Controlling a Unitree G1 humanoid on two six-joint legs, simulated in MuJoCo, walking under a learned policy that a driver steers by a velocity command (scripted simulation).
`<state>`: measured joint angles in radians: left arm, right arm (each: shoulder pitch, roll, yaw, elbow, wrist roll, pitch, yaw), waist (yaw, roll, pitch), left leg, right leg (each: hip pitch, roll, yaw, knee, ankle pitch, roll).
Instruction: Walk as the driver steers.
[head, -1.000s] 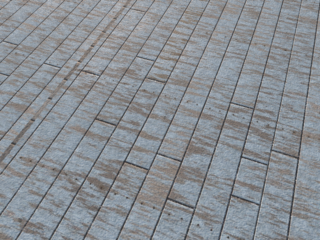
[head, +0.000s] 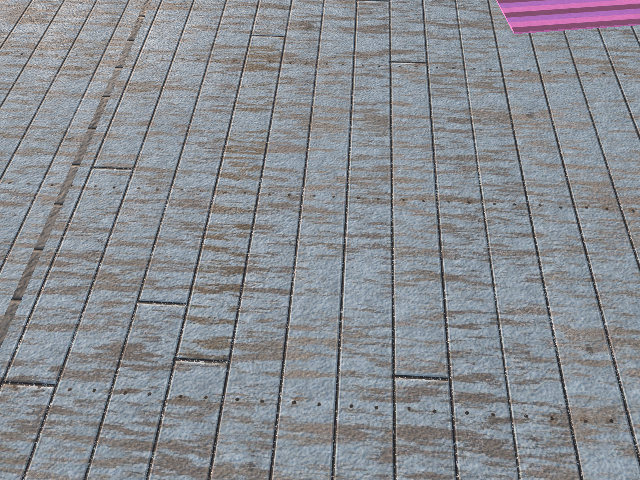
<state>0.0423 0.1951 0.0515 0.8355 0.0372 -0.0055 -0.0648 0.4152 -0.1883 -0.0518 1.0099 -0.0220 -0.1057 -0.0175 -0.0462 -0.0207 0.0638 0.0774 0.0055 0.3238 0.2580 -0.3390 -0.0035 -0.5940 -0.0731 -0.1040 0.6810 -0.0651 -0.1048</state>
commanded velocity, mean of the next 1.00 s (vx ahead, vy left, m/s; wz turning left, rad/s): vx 0.50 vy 0.00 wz -0.53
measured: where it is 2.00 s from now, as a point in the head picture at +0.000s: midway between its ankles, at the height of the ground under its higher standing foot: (454, 240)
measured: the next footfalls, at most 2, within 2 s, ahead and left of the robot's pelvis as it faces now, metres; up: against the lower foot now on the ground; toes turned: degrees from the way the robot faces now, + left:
right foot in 0.08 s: +0.20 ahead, -0.09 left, +0.00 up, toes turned -8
left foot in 0.66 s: +0.57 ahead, -0.02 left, +0.00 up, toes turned -24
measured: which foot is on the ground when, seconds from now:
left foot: down 0.00-0.10, up 0.12-0.64, down 0.66-1.00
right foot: up 0.00-0.06, down 0.08-0.64, up 0.66-1.00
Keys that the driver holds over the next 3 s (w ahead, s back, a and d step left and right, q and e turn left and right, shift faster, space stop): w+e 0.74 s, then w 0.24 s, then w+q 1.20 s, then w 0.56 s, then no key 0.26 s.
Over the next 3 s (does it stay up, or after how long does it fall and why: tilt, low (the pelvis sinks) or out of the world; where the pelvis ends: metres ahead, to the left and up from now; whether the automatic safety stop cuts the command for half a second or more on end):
stays up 1.49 -0.24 0.01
